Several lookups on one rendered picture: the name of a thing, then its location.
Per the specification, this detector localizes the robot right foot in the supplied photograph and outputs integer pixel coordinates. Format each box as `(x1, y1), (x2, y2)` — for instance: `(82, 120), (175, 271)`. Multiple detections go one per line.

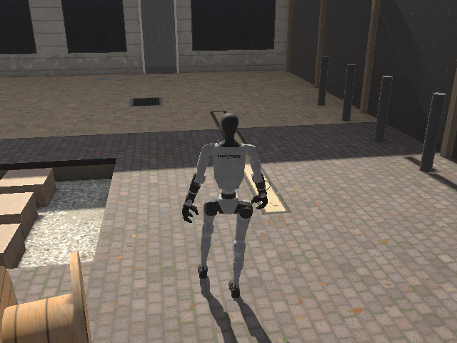
(228, 279), (240, 298)

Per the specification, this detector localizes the right robot upper arm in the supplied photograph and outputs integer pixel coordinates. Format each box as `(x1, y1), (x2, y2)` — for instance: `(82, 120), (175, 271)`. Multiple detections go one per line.
(244, 144), (263, 183)

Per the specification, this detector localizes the left robot forearm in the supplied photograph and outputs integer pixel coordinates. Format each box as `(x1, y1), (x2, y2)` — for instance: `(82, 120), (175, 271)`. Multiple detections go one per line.
(184, 173), (201, 207)

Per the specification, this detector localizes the robot right hand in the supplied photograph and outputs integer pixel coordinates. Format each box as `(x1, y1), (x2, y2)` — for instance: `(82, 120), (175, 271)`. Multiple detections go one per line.
(251, 195), (268, 209)

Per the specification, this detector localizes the robot left hand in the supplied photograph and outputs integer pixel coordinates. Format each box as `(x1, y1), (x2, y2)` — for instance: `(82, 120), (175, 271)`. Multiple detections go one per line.
(182, 204), (199, 223)

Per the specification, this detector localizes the left robot upper arm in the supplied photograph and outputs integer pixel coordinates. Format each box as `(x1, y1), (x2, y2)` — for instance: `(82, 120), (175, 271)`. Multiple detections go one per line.
(194, 144), (215, 184)

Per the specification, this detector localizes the right robot forearm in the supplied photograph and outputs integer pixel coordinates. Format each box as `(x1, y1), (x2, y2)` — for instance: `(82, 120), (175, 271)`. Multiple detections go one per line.
(255, 172), (267, 198)

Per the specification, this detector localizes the left robot thigh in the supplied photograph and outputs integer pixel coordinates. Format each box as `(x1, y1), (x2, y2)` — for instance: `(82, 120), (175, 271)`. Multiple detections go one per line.
(203, 198), (219, 235)

